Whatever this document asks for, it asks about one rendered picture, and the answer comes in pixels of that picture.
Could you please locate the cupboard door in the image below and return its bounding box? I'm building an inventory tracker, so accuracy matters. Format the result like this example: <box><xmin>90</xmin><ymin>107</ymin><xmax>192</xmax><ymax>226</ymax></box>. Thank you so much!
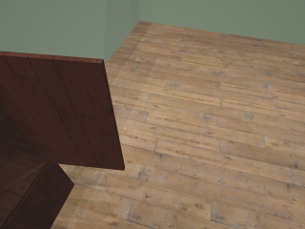
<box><xmin>0</xmin><ymin>51</ymin><xmax>125</xmax><ymax>171</ymax></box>

